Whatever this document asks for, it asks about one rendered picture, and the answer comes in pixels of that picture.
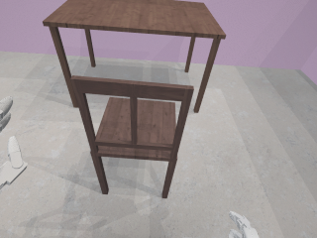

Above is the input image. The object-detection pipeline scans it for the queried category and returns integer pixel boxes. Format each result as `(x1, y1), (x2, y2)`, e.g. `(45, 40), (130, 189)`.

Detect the chair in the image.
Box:
(70, 75), (194, 198)

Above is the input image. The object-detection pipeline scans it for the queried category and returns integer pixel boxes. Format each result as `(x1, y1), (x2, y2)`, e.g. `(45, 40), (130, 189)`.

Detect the left robot hand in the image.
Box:
(0, 96), (28, 189)

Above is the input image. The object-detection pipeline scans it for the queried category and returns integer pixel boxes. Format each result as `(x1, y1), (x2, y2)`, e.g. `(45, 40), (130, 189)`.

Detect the table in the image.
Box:
(43, 0), (227, 113)

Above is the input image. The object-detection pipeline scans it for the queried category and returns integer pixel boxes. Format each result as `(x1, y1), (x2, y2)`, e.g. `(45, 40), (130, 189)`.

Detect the right robot hand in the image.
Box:
(228, 211), (260, 238)

